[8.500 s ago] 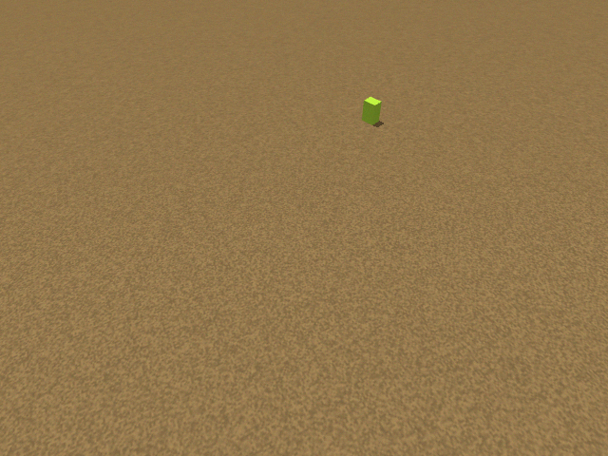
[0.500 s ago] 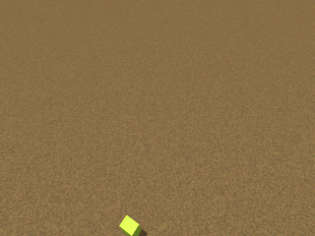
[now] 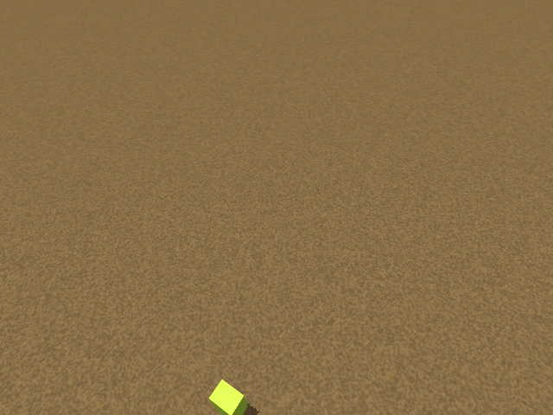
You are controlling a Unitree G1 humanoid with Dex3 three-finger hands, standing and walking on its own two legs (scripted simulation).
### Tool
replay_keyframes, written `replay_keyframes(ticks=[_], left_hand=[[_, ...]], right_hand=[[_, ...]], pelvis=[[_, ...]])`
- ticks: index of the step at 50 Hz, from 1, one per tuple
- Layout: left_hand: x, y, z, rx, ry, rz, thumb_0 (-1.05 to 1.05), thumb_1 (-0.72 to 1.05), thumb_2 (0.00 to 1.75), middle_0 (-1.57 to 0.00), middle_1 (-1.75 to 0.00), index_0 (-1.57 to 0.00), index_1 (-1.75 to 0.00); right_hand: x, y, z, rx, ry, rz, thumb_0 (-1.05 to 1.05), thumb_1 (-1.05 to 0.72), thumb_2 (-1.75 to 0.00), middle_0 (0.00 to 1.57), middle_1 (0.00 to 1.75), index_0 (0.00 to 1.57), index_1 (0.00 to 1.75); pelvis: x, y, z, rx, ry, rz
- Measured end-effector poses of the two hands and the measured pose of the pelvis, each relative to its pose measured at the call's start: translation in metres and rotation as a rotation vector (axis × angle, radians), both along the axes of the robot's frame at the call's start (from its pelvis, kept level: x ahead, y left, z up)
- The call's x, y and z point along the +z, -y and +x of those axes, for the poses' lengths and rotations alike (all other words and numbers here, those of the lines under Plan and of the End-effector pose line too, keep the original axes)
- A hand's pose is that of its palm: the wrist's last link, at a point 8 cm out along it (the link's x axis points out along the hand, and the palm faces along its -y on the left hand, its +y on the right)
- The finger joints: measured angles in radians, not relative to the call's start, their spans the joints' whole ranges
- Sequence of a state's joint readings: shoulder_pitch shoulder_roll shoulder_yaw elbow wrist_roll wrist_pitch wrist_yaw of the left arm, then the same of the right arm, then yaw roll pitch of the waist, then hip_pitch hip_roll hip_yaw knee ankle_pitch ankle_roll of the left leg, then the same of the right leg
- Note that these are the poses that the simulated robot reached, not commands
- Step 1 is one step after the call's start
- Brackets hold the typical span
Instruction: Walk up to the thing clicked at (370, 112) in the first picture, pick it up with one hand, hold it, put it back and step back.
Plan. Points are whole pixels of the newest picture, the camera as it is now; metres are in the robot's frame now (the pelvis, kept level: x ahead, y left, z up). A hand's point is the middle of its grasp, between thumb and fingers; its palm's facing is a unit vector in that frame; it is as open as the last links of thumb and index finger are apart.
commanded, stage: stand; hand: left
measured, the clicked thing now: (229, 402) +0.32 +0.19 -0.72
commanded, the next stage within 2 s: go down in 0.18 s
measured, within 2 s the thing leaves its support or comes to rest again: neither
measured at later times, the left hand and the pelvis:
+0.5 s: hand out of the picture +0.15 +0.26 -0.17, palm faces +0.05 -0.94 -0.33, open 10.6 cm; pelvis -0.01 +0.00 -0.02, yaw +0 degrees
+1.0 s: hand out of the picture +0.12 +0.30 -0.23, palm faces +0.12 -0.95 -0.30, open 16.9 cm; pelvis -0.03 +0.01 -0.12, yaw +1 degrees
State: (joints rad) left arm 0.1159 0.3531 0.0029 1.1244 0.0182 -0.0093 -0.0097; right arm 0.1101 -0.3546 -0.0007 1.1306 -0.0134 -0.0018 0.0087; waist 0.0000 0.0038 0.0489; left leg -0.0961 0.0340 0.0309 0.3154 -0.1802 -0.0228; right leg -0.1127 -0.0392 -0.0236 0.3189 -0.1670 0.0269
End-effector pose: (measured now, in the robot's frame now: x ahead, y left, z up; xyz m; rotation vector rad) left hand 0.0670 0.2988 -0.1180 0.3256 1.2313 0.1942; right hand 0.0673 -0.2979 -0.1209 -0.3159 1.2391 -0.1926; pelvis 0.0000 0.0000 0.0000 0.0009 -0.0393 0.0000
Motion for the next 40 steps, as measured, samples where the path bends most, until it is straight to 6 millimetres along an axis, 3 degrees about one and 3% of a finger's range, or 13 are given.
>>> replay_keyframes(ticks=[15, 19, 24, 27, 33, 40], left_hand=[[0.0, -0.001, 0.0, 0.003, -0.003, 0.0, 0.01, 0.9, 0.9, -0.2, -0.29, -0.2, -0.3], [-0.001, 0.003, 0.024, 0.045, 0.097, -0.008, 0.01, 0.83, 0.83, -0.14, -0.23, -0.15, -0.23], [-0.011, -0.002, 0.062, 0.038, 0.15, -0.02, 0.01, 0.61, 0.6, -0.07, -0.12, -0.08, -0.12], [-0.015, -0.007, 0.072, 0.029, 0.168, -0.018, 0.01, 0.44, 0.45, -0.05, -0.09, -0.06, -0.08], [-0.036, -0.024, 0.067, 0.052, 0.174, -0.022, 0.01, 0.1, 0.24, -0.04, -0.06, -0.05, -0.06], [-0.061, -0.04, 0.05, 0.041, 0.239, -0.025, 0.0, -0.23, 0.15, -0.04, -0.07, -0.05, -0.07]], right_hand=[[0.0, -0.001, 0.001, -0.001, -0.003, 0.0, 0.01, -0.91, -0.89, 0.21, 0.3, 0.2, 0.3], [0.001, -0.01, 0.009, 0.005, 0.094, 0.004, 0.01, -0.93, -0.9, 0.21, 0.3, 0.2, 0.3], [-0.004, -0.026, 0.011, 0.006, 0.151, 0.03, 0.01, -0.97, -0.91, 0.21, 0.3, 0.2, 0.3], [-0.009, -0.034, 0.008, -0.006, 0.17, 0.045, 0.01, -0.97, -0.91, 0.21, 0.3, 0.2, 0.3], [-0.026, -0.039, 0.009, -0.003, 0.206, 0.054, 0.01, -0.95, -0.91, 0.21, 0.3, 0.2, 0.3], [-0.053, -0.04, 0.028, 0.036, 0.272, 0.021, 0.01, -0.93, -0.9, 0.21, 0.3, 0.2, 0.3]], pelvis=[[0.0, -0.001, 0.002, 0.002, 0.001, -0.001], [-0.005, -0.001, -0.005, 0.015, -0.041, -0.003], [-0.016, 0.002, -0.014, 0.011, -0.116, -0.005], [-0.022, 0.001, -0.015, 0.006, -0.144, -0.007], [-0.046, -0.002, -0.018, 0.002, -0.22, -0.014], [-0.083, -0.006, -0.025, 0.005, -0.294, -0.024]])
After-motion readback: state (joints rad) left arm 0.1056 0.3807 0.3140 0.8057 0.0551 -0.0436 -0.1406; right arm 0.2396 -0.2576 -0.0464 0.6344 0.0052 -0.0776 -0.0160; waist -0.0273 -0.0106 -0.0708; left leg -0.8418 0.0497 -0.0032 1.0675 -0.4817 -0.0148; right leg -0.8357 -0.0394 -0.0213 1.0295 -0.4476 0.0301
